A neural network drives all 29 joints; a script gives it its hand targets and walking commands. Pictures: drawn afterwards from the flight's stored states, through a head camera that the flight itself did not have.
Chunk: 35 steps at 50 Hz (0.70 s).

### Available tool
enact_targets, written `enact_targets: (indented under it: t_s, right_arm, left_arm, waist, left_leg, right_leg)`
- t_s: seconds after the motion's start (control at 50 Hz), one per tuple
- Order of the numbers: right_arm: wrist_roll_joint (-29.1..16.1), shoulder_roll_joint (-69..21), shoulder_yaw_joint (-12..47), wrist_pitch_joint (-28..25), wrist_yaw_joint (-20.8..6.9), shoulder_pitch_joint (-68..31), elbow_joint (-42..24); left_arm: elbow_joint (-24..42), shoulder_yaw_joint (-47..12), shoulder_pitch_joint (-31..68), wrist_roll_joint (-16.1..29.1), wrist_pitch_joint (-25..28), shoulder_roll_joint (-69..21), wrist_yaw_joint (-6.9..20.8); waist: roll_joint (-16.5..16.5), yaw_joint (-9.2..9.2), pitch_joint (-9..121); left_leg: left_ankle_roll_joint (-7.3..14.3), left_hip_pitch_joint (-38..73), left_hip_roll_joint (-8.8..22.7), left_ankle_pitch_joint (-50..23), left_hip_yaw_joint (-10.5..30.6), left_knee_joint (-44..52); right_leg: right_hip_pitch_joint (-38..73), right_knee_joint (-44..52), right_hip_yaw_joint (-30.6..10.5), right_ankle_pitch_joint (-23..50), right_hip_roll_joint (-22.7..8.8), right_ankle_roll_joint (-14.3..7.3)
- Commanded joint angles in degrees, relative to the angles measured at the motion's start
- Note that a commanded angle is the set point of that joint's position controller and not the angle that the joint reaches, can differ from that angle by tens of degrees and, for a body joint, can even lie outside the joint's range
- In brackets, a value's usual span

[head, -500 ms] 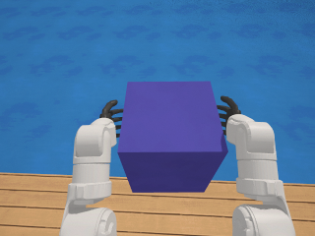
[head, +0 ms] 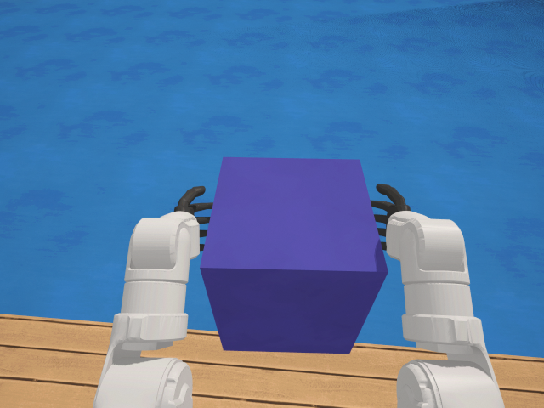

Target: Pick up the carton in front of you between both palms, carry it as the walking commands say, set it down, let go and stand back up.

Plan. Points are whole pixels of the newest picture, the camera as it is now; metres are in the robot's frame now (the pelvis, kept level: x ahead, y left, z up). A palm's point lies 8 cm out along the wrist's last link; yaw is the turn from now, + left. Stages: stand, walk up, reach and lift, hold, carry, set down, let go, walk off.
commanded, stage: carry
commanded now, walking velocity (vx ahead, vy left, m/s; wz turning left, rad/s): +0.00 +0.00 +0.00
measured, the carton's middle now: (288, 259) +0.35 +0.00 +0.04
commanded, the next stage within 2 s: none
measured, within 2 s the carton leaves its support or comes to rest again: neither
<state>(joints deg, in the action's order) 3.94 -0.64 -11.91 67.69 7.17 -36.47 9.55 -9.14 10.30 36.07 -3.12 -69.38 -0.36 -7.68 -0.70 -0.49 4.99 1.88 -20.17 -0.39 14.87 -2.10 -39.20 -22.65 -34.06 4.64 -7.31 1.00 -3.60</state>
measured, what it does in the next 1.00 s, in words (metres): stands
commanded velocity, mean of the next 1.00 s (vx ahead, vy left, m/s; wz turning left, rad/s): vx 0.00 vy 0.00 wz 0.00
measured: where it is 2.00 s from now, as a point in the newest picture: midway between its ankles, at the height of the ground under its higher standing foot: outside the picture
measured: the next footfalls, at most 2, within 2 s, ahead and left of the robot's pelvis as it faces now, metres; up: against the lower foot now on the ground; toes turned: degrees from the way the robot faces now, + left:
left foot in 1.94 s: +0.27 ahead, +0.14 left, -0.03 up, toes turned +3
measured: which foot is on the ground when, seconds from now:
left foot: down 0.00-1.00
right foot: down 0.00-1.00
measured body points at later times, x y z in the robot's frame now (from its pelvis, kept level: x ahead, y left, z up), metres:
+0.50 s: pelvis -0.03 +0.02 +0.01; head -0.07 +0.02 +0.45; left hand +0.32 +0.17 +0.13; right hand +0.32 -0.14 +0.13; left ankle -0.03 +0.11 -0.72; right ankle +0.02 -0.08 -0.73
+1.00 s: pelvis -0.04 +0.02 +0.00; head -0.06 +0.02 +0.45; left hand +0.31 +0.17 +0.12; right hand +0.32 -0.13 +0.13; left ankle -0.03 +0.11 -0.72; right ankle +0.02 -0.08 -0.73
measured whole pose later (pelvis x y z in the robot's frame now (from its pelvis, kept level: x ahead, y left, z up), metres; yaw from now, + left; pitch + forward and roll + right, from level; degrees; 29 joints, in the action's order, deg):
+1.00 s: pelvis -0.04 +0.02 +0.00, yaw +0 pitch +2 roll +0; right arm 3.6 0.6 -11.4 69.8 6.9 -38.8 14.0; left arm -12.7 10.4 37.9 -3.3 -71.7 0.2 -7.4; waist -0.5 0.1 5.0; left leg 4.0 -20.2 -1.5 10.1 -4.3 -36.6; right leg -21.9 -30.0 4.3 -1.6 -1.1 -1.8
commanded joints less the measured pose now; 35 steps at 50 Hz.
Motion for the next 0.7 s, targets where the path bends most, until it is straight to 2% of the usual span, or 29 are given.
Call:
enact_targets:
  t_s: [0.0,0.14,0.34,0.48,0.68]
  right_arm:
    - [-24.9,-62.9,35.7,-0.7,-14.2,-41.1,-6.0]
    - [-25.5,-63.1,35.0,0.0,-14.0,-41.4,-5.6]
    - [-24.9,-63.7,32.6,0.3,-14.5,-42.9,-1.7]
    - [-24.6,-64.1,31.0,0.2,-14.4,-43.4,0.5]
    - [-25.1,-64.5,30.9,0.5,-13.9,-44.2,-0.9]
  left_arm:
    - [8.7,-35.2,44.3,24.9,2.6,-63.3,14.2]
    - [8.4,-34.0,44.4,24.8,1.9,-63.0,13.6]
    - [4.3,-31.5,45.6,23.9,1.6,-63.4,14.0]
    - [2.2,-29.8,45.9,23.6,1.7,-63.6,14.2]
    - [4.2,-30.0,47.3,24.6,1.5,-63.9,13.8]
  waist:
    - [0.9,0.30,26.3]
    - [1.3,0.40,25.4]
    - [0.6,0.45,20.0]
    - [0.2,0.36,19.3]
    - [0.2,0.38,21.5]
  left_leg:
    - [3.4,7.5,8.0,-28.2,6.7,2.9]
    - [4.0,7.7,8.6,-25.0,7.2,5.7]
    - [3.9,3.9,8.1,-7.7,7.6,10.9]
    - [3.8,3.3,7.9,-8.8,7.3,10.8]
    - [3.8,4.4,7.8,-12.2,7.0,9.5]
  right_leg:
    - [14.7,0.4,-7.6,34.0,-9.5,-3.4]
    - [14.2,3.4,-7.6,24.5,-9.3,-2.3]
    - [11.2,8.5,-8.7,6.0,-9.7,-1.4]
    - [10.6,8.4,-8.5,7.7,-9.9,-1.0]
    - [11.3,7.3,-8.3,11.3,-9.9,-1.0]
